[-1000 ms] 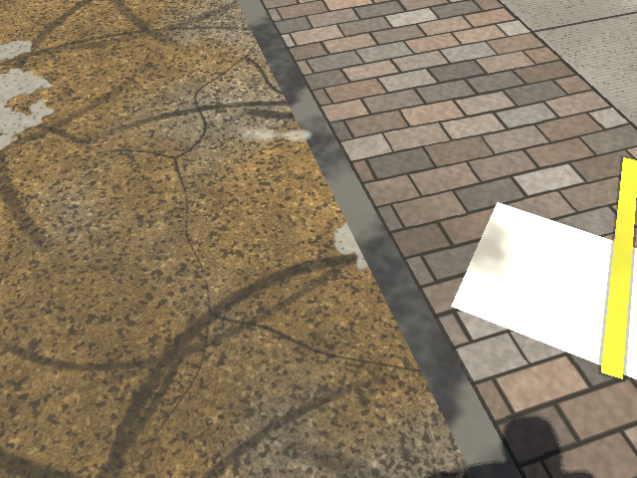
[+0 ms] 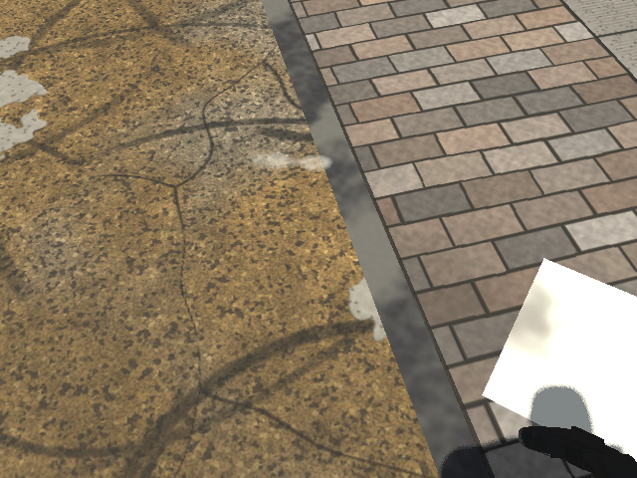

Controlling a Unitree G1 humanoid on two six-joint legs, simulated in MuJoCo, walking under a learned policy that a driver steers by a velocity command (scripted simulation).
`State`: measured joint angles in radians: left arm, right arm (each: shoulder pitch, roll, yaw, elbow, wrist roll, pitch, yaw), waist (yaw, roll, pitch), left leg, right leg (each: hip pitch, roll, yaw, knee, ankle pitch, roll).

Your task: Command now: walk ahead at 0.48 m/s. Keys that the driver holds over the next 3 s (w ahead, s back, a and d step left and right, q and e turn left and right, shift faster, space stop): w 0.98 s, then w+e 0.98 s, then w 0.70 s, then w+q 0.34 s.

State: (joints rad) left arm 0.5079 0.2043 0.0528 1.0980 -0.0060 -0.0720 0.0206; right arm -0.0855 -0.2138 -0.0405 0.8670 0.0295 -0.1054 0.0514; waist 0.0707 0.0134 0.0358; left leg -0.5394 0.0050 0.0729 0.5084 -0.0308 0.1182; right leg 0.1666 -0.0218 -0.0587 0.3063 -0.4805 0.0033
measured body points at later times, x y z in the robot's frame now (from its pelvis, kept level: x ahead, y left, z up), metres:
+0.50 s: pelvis +0.29 -0.02 +0.02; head +0.32 -0.02 +0.47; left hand +0.50 +0.21 -0.08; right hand +0.25 -0.28 -0.13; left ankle +0.15 +0.11 -0.71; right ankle +0.46 -0.14 -0.70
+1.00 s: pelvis +0.57 -0.04 +0.03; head +0.59 -0.04 +0.48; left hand +0.54 +0.23 -0.11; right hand +0.76 -0.27 -0.08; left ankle +0.76 +0.12 -0.67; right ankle +0.46 -0.14 -0.71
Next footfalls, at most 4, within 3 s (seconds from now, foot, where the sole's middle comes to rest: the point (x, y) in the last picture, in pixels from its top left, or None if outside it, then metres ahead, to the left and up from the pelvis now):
0.54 right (429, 454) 0.50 -0.14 -0.75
1.10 left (317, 313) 0.81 0.11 -0.75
1.64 right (440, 236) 1.06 -0.19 -0.75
2.14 left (417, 141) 1.40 -0.14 -0.75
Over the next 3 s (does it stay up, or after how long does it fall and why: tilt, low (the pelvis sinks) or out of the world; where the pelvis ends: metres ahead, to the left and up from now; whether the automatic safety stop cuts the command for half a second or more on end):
stays up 1.56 -0.44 0.03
